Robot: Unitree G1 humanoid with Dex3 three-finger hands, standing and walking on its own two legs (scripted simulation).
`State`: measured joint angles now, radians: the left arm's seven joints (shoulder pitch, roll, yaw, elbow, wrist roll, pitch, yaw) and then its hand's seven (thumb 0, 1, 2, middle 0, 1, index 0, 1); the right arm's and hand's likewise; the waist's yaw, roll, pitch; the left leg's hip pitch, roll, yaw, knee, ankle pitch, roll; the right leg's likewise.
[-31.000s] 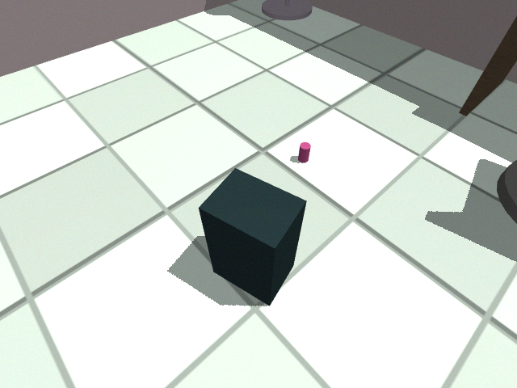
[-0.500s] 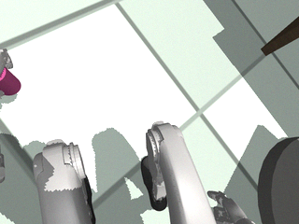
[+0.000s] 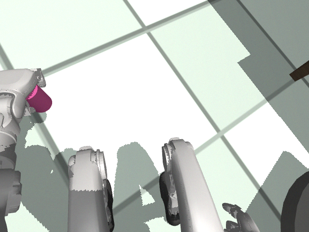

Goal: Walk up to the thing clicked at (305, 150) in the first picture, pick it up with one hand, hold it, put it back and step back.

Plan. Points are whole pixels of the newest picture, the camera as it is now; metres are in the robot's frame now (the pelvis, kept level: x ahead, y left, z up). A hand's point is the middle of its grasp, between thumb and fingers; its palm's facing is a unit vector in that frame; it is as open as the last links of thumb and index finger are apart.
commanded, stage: lift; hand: left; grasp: from above
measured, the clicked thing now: (33, 97) +0.47 +0.30 -0.13
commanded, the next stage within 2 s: hold in 1.18 s
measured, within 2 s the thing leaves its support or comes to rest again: neither
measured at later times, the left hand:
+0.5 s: hand out of the picture +0.37 +0.29 +0.11, palm faces -0.42 -0.11 -0.90, open 9.2 cm
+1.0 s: hand out of the picture +0.36 +0.26 +0.22, palm faces -0.43 -0.09 -0.90, open 9.1 cm
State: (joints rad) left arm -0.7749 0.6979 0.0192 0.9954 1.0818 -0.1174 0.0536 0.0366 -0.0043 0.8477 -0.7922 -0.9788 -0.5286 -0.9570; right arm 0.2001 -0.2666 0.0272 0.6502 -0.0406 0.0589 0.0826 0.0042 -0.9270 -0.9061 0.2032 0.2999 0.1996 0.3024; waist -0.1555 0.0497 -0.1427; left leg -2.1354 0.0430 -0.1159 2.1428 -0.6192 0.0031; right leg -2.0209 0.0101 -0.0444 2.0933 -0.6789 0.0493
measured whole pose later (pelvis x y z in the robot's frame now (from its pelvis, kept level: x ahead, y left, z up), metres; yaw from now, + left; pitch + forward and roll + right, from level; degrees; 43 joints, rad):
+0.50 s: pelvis +0.01 +0.00 +0.18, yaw +4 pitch +23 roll -5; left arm -0.42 0.53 -0.09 0.70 0.99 0.00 0.04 0.04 0.06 0.77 -0.73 -1.06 -0.55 -0.98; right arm 0.16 -0.24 0.00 0.68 0.02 0.07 -0.02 0.01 -0.92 -0.90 0.20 0.30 0.20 0.30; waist -0.08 0.05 -0.17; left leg -1.44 0.06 -0.05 1.57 -0.55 0.00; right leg -1.35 0.00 -0.03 1.52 -0.58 0.04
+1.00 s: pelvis +0.05 +0.00 +0.30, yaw +5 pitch +13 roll -2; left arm -0.37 0.40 -0.17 0.86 1.01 0.01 0.15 0.04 0.09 0.69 -0.76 -1.01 -0.58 -0.91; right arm 0.25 -0.24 -0.03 0.74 0.03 0.00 -0.05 0.01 -0.92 -0.90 0.20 0.30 0.20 0.30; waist -0.06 0.04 -0.10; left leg -0.84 0.06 0.00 1.02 -0.40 -0.01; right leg -0.78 0.00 0.00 0.99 -0.42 0.03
